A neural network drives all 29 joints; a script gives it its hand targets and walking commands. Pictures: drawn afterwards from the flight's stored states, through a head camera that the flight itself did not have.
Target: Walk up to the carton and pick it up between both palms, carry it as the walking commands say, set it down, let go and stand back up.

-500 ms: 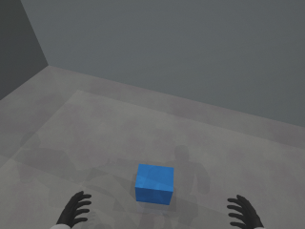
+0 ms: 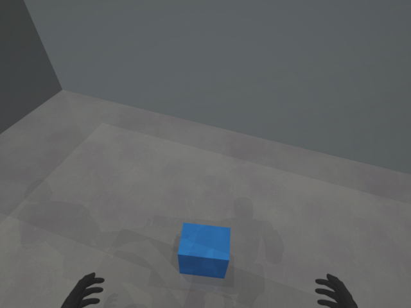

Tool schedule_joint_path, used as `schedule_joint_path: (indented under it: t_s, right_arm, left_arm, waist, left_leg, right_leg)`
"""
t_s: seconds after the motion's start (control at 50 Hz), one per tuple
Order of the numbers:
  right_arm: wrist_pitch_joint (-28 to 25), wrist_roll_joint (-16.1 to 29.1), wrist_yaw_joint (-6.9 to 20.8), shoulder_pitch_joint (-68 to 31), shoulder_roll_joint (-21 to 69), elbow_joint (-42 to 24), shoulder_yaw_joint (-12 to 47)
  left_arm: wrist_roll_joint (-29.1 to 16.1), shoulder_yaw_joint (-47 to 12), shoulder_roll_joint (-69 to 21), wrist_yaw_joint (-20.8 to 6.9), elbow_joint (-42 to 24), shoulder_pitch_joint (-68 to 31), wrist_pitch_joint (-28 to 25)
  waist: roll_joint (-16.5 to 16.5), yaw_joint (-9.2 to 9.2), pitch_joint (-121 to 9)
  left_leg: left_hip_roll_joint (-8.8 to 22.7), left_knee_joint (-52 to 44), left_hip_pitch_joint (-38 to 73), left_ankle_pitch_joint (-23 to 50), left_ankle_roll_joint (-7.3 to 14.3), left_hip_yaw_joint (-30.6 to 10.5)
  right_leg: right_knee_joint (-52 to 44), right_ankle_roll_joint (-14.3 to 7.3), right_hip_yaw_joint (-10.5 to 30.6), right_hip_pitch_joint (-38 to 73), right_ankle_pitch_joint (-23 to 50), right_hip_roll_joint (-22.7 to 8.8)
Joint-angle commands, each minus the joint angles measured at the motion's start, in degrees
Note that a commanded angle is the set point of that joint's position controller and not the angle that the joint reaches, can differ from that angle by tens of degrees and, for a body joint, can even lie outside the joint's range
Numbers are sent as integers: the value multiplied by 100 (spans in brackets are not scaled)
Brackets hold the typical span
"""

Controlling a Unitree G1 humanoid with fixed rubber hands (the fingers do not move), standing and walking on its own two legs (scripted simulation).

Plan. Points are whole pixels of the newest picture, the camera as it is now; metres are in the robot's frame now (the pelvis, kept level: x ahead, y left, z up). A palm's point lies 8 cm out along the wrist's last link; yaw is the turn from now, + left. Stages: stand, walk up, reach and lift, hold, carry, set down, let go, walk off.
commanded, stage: stand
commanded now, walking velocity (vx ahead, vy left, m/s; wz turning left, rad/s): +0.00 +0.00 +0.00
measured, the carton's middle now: (204, 251) +0.51 +0.00 -0.66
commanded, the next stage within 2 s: none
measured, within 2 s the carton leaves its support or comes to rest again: neither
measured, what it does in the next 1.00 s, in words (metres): stands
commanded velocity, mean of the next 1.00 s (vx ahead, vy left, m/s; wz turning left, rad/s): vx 0.00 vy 0.00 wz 0.00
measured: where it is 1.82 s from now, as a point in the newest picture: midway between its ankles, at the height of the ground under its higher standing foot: outside the picture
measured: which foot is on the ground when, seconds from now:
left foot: down 0.00-1.00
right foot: down 0.00-1.00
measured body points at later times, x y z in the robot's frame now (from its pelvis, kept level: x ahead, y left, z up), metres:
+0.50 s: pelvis +0.01 +0.00 +0.00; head +0.03 +0.01 +0.45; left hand +0.16 +0.28 -0.09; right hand +0.17 -0.27 -0.09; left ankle +0.01 +0.12 -0.74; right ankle -0.03 -0.10 -0.74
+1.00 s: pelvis +0.01 +0.00 +0.00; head +0.03 +0.01 +0.45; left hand +0.15 +0.29 -0.09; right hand +0.16 -0.27 -0.09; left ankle +0.01 +0.12 -0.74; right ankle -0.03 -0.10 -0.74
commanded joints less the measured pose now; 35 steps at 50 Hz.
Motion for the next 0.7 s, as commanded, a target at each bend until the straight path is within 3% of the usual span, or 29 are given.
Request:
schedule_joint_path:
  t_s: [0.0,0.02,0.04,0.08,0.1,0.12,0.14,0.16,0.18,0.2,0.26,0.3,0.32,0.34,0.36,0.42,0.44,0.46,0.5,0.52,0.54,0.56,0.62,0.68]
  right_arm:
    - [-364,-218,-65,-326,-1181,12,86]
    - [-388,-202,-78,-365,-1031,-23,117]
    - [-368,-211,-72,-431,-1111,-15,130]
    - [-419,-146,-126,-119,-1269,69,79]
    - [-422,-161,-120,-308,-1262,98,103]
    - [-432,-166,-116,-262,-1283,91,38]
    - [-412,-160,-96,-308,-1071,116,142]
    - [-403,-163,-109,-260,-1266,136,65]
    - [-407,-148,-135,-188,-1199,107,102]
    - [-426,-141,-133,-269,-1235,120,99]
    - [-423,-147,-154,-391,-1192,93,96]
    - [-416,-143,-222,-71,-1310,239,78]
    - [-389,-120,-190,-287,-1211,137,90]
    - [-424,-119,-220,-313,-1349,172,55]
    - [-444,-127,-165,-245,-1218,146,92]
    - [-490,-128,-173,-215,-1321,206,36]
    - [-509,-99,-156,-226,-1273,173,61]
    - [-509,-99,-162,-173,-1371,186,29]
    - [-500,-145,-193,-103,-1377,243,20]
    - [-500,-145,-202,-170,-1426,201,7]
    - [-533,-126,-194,-234,-1330,231,25]
    - [-504,-103,-183,-179,-1386,173,1]
    - [-509,-103,-188,-157,-1351,256,16]
    - [-459,-104,-195,-58,-1386,297,18]
  left_arm:
    - [159,122,732,152,-199,-92,-284]
    - [133,145,892,168,-91,56,-329]
    - [117,191,1002,186,-48,30,-356]
    - [139,138,890,182,25,47,-324]
    - [104,107,839,192,41,-12,-349]
    - [105,120,875,205,83,37,-336]
    - [93,159,943,232,115,48,-338]
    - [107,138,907,206,108,15,-344]
    - [106,128,981,236,108,72,-354]
    - [75,155,964,230,65,-67,-342]
    - [100,91,949,251,189,59,-399]
    - [120,127,975,286,236,72,-401]
    - [121,131,1007,285,250,56,-398]
    - [110,98,845,255,208,46,-444]
    - [95,119,985,253,251,96,-437]
    - [113,201,1128,292,347,93,-431]
    - [112,144,1107,266,319,30,-437]
    - [111,171,1059,262,303,-8,-444]
    - [81,144,981,274,365,39,-477]
    - [98,117,953,271,311,-60,-462]
    - [88,126,1042,270,326,-24,-487]
    - [99,172,1063,247,340,-27,-492]
    - [101,127,1040,274,388,7,-521]
    - [66,122,1082,249,482,103,-559]
  waist:
    - [486,83,-45]
    - [220,118,-225]
    - [185,150,-113]
    - [326,17,-487]
    - [319,74,-578]
    - [343,46,-421]
    - [-42,81,-504]
    - [-72,71,-246]
    - [-137,35,-405]
    - [476,18,-566]
    - [177,101,-509]
    - [46,-13,-379]
    - [39,79,-530]
    - [203,48,-638]
    - [120,76,-457]
    - [356,8,-345]
    - [277,-14,-565]
    - [385,-7,-490]
    - [34,43,-383]
    - [246,-5,-514]
    - [170,18,-592]
    - [402,58,-582]
    - [225,-2,-518]
    - [236,10,-377]
  left_leg:
    - [267,-312,82,394,-40,-197]
    - [329,-280,64,633,-61,-210]
    - [360,-263,13,1127,-75,-157]
    - [345,-106,295,1356,-106,-153]
    - [393,-74,485,1603,-51,-146]
    - [425,-132,436,1487,6,-245]
    - [410,-111,344,1613,-45,-199]
    - [395,-86,315,1623,-17,-173]
    - [417,-64,234,1459,-29,-184]
    - [417,-75,391,1486,-70,-128]
    - [410,-73,262,1641,-16,-193]
    - [427,-166,392,1472,43,-248]
    - [430,-139,404,1472,33,-236]
    - [480,-118,564,1387,101,-316]
    - [446,-143,460,1454,77,-216]
    - [434,-207,379,1385,20,-235]
    - [473,-161,507,1402,27,-238]
    - [475,-177,404,1455,11,-264]
    - [474,-187,360,1589,73,-301]
    - [514,-132,420,1462,104,-331]
    - [499,-144,431,1461,65,-313]
    - [486,-129,431,1617,43,-276]
    - [493,-208,426,1546,89,-261]
    - [448,-257,419,1560,140,-334]
  right_leg:
    - [-491,26,702,-656,58,-424]
    - [-525,64,756,-442,183,-471]
    - [-462,88,789,-407,768,-471]
    - [-271,22,772,-192,1283,-509]
    - [-209,39,712,-260,1628,-523]
    - [-270,16,698,-301,1395,-517]
    - [-267,64,667,-114,1709,-499]
    - [-310,84,721,-210,1949,-550]
    - [-395,57,811,-84,1804,-628]
    - [-271,21,809,-85,1681,-568]
    - [-274,77,758,20,2055,-584]
    - [-301,24,780,-116,1825,-575]
    - [-299,46,724,-27,1738,-568]
    - [-238,-21,742,-87,1557,-549]
    - [-250,20,730,-183,1701,-545]
    - [-372,48,892,-154,1721,-626]
    - [-274,-39,810,-145,1716,-608]
    - [-275,38,782,-91,1729,-593]
    - [-249,8,744,-96,1747,-581]
    - [-273,-23,761,-145,1703,-603]
    - [-292,-9,763,-8,1671,-594]
    - [-254,-50,833,-3,1728,-606]
    - [-310,69,758,-37,1988,-573]
    - [-265,21,760,-49,2030,-650]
